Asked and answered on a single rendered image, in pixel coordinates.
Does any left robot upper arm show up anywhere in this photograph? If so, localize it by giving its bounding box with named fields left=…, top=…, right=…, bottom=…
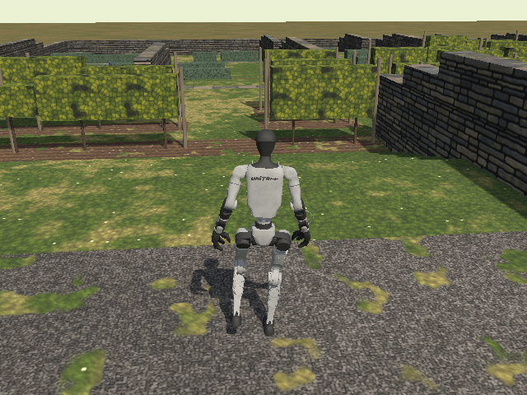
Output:
left=224, top=165, right=248, bottom=210

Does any left robot hand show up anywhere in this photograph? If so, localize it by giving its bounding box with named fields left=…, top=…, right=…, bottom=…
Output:
left=212, top=230, right=231, bottom=251

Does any right robot upper arm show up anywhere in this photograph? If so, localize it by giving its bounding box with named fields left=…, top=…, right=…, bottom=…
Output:
left=282, top=165, right=303, bottom=211

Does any robot left forearm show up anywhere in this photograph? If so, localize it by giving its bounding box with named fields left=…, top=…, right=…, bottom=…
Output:
left=214, top=198, right=232, bottom=234

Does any robot head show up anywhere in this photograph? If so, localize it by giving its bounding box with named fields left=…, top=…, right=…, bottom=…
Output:
left=251, top=129, right=279, bottom=169

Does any right robot hand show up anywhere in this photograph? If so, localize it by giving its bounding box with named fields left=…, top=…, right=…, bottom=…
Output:
left=291, top=230, right=311, bottom=248

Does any robot right forearm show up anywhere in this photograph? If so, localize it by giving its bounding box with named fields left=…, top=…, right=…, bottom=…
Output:
left=294, top=199, right=309, bottom=233

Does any humanoid robot torso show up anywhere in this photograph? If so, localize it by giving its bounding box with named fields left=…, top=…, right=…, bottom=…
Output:
left=245, top=161, right=284, bottom=247

